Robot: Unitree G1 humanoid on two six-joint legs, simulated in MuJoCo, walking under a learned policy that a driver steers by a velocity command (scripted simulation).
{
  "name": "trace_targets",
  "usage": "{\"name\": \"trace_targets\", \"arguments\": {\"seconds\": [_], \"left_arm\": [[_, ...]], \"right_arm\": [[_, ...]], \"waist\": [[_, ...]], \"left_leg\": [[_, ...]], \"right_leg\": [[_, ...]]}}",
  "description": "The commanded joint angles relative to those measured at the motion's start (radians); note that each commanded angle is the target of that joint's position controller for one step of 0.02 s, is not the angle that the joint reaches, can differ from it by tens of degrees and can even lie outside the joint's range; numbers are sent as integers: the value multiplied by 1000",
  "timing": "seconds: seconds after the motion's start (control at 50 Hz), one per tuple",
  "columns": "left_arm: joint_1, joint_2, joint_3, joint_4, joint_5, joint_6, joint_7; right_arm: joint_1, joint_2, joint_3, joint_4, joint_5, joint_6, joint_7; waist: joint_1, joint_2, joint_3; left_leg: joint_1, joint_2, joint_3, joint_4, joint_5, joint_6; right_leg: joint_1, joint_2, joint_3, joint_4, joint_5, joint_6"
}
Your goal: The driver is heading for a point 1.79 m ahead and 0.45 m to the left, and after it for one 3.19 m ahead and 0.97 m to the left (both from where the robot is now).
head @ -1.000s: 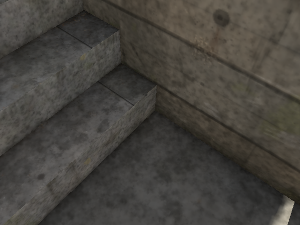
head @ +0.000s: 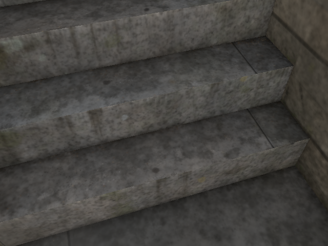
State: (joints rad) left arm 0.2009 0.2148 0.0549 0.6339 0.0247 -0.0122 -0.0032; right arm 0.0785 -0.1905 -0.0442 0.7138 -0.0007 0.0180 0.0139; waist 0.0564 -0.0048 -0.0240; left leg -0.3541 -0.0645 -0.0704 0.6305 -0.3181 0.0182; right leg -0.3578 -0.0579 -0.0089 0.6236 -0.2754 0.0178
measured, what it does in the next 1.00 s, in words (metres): walks ahead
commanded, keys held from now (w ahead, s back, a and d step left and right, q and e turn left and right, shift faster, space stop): no key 0.58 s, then w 0.42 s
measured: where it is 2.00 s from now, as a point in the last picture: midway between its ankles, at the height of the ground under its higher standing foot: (188, 208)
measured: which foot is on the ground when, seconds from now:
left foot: down 0.00-1.00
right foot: down 0.00-0.86, up 0.88-1.00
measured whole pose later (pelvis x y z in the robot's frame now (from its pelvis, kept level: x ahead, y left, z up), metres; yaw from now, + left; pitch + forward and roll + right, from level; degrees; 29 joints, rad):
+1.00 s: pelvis +0.11 -0.02 +0.00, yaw +0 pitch +4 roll +0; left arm 0.26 0.24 0.05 0.67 -0.04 -0.09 0.00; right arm 0.39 -0.21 -0.05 0.94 0.02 -0.10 0.02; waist -0.04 0.00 -0.05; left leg -0.16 -0.01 -0.08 0.55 -0.46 0.00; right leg -0.63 -0.01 0.00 1.20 -0.47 -0.06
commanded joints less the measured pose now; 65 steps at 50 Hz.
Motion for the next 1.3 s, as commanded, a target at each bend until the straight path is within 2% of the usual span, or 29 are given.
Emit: {"name": "trace_targets", "arguments": {"seconds": [0.02,0.06,0.14,0.24,0.58,0.64,0.68,0.7,0.76,0.8,0.84,0.86,0.88,0.9,0.92,0.96,0.98,1.04,1.06,1.1,1.12,1.16,1.18,1.2,1.22,1.24,1.26,1.28,1.3], "left_arm": [[-25,146,29,-95,11,-20,-2],[-34,79,17,-94,1,-30,3],[33,68,16,-88,-3,-43,17],[53,49,15,-100,-5,-44,15],[95,42,18,-87,-9,-45,10],[125,64,26,-67,-19,-40,17],[144,81,29,-43,-49,-53,28],[153,81,27,-37,-51,-65,31],[166,111,32,-28,-51,-88,23],[145,118,32,-31,-56,-91,19],[107,98,28,-49,-56,-91,11],[78,55,16,-61,-61,-96,10],[33,38,8,-75,-73,-110,14],[-31,74,14,-91,-92,-119,20],[-77,82,15,-105,-100,-119,17],[-107,52,-3,-102,-65,-112,9],[-111,49,-9,-107,-41,-105,-1],[-140,20,-33,-96,-33,-95,-24],[-134,38,-27,-89,-31,-94,-27],[-84,110,1,-68,-48,-94,-18],[-30,136,15,-47,-47,-92,-11],[218,198,44,29,-47,-75,2],[376,293,54,65,-25,-63,9],[334,328,46,72,7,-69,-3],[216,252,30,32,-13,-76,-2],[137,203,16,20,-30,-81,-2],[80,196,11,20,-26,-82,-6],[44,188,8,22,-16,-85,-9],[26,174,3,27,-8,-87,-9]], "right_arm": [[69,-96,-29,-32,2,-24,0],[-12,-140,-40,-25,4,-22,-9],[-21,-87,-29,-7,3,-16,-6],[-7,-83,-28,30,4,-21,-2],[22,-103,-23,130,9,-17,-16],[71,-136,-34,163,25,-18,-19],[40,-134,-29,147,36,-46,-19],[32,-133,-28,143,40,-65,-16],[19,-107,-18,133,37,-115,1],[57,-102,-18,135,30,-137,20],[167,-129,-27,178,36,-141,30],[271,-155,-37,201,41,-143,31],[421,-233,-64,222,33,-143,31],[470,-235,-63,222,21,-148,30],[424,-201,-50,215,20,-151,22],[370,-162,-34,190,15,-136,4],[306,-150,-27,165,20,-118,-7],[181,-206,-39,112,30,-88,-29],[232,-233,-48,119,34,-92,-28],[260,-260,-54,129,40,-106,-32],[258,-246,-50,127,38,-110,-32],[236,-212,-38,104,4,-120,-26],[244,-120,-13,68,-37,-120,-25],[437,-32,9,67,2,-132,-20],[379,-156,-14,76,25,-141,-14],[282,-197,-20,50,38,-140,-12],[225,-184,-16,38,21,-135,-22],[224,-170,-17,36,2,-128,-29],[253,-159,-17,40,0,-118,-29]], "waist": [[-84,-140,-59],[-30,-121,-6],[-14,-23,-13],[-12,13,-32],[-20,9,-19],[-25,-11,5],[-27,-42,117],[-26,-52,144],[-36,-79,129],[-58,-83,80],[-79,23,21],[-104,157,-4],[-176,287,-16],[-218,279,31],[-181,171,91],[-143,79,85],[-110,69,92],[-77,101,88],[-91,102,60],[-50,130,34],[-14,131,-4],[117,124,-150],[144,-131,-234],[11,-441,-319],[10,-289,-188],[3,-164,-66],[-20,-42,-17],[-52,-23,-10],[-83,-50,-26]], "left_leg": [[-32,73,-87,-138,-36,11],[20,65,-65,-95,25,6],[0,79,-77,-111,54,25],[4,85,-80,-108,94,18],[54,90,-75,-95,192,8],[11,52,-28,-82,-185,40],[-62,60,-30,-78,-320,72],[-89,65,-30,-58,-316,83],[-115,61,18,19,-169,108],[-64,58,40,37,-54,117],[77,88,-55,-17,58,143],[216,145,-199,-80,105,191],[408,296,-501,-235,158,312],[515,433,-701,-326,263,396],[551,440,-639,-270,273,355],[518,412,-473,-265,346,261],[422,389,-411,-326,325,229],[95,219,-143,-423,291,145],[88,208,-118,-450,292,143],[131,229,-103,-394,422,120],[156,217,-79,-310,550,96],[92,171,-24,0,676,34],[-99,79,20,398,229,-22],[-313,-21,-50,683,-273,-28],[-400,47,-71,782,-190,-11],[-420,107,-33,763,-71,9],[-367,150,-16,719,12,14],[-309,178,-24,665,54,16],[-250,195,-32,636,78,14]], "right_leg": [[134,-109,95,-117,283,-87],[37,-54,82,-155,79,-56],[90,-30,50,-131,70,-37],[126,-19,39,-116,114,-48],[143,-5,26,-116,191,-53],[107,16,30,-132,-220,-84],[25,-20,94,-194,-463,-120],[19,-41,139,-209,-494,-140],[66,-123,281,-243,-428,-198],[101,-124,278,-195,-265,-202],[19,-6,108,26,-91,-140],[-148,88,-18,249,-5,-87],[-397,129,-46,519,-18,-43],[-635,114,62,684,-376,-58],[-766,53,119,721,-372,-83],[-791,-22,104,655,-234,-96],[-708,-53,93,553,-173,-92],[-252,9,-29,146,54,-59],[-140,51,-73,95,131,-47],[-9,80,-71,-2,213,-59],[68,97,-77,-24,210,-76],[373,73,-41,0,186,-121],[575,-129,239,-52,149,-169],[661,-326,771,-345,-117,-324],[534,-310,814,-437,-349,-308],[390,-293,650,-431,-323,-275],[257,-243,519,-421,-142,-259],[176,-200,425,-423,-4,-253],[134,-171,351,-436,79,-250]]}}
